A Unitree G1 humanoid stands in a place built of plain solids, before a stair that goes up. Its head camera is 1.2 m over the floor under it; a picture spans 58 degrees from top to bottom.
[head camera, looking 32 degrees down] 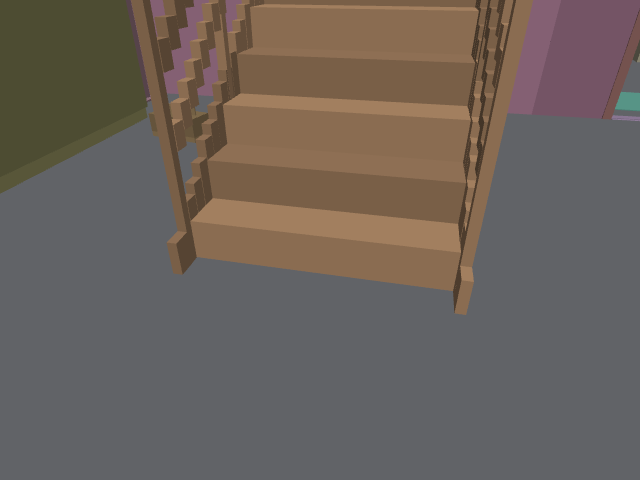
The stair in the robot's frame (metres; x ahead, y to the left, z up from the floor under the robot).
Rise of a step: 0.20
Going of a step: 0.25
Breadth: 1.32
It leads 13 degrees to the right of straight ahead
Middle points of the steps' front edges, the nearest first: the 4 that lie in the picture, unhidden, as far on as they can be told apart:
1.63 0.01 0.21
1.87 -0.04 0.41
2.11 -0.10 0.61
2.35 -0.15 0.82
